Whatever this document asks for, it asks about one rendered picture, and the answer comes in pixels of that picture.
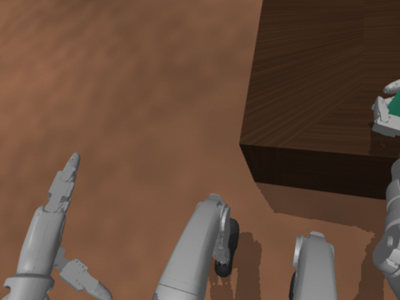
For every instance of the left robot foot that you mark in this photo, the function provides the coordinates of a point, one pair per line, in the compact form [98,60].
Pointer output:
[224,270]

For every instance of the right robot hand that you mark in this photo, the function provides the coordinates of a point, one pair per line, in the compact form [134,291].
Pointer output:
[385,123]

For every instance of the right robot arm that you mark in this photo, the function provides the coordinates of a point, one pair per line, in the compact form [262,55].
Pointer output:
[386,256]

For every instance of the left robot arm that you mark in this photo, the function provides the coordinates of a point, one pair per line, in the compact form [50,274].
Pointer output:
[28,287]

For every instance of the left robot hand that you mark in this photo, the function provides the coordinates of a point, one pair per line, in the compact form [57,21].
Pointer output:
[41,249]

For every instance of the can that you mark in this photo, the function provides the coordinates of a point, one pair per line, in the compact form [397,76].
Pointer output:
[394,106]

